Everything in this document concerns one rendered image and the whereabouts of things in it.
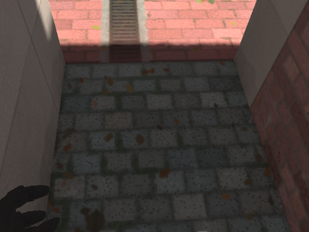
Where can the left robot hand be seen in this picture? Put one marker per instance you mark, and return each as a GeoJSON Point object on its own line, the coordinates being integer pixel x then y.
{"type": "Point", "coordinates": [13, 221]}

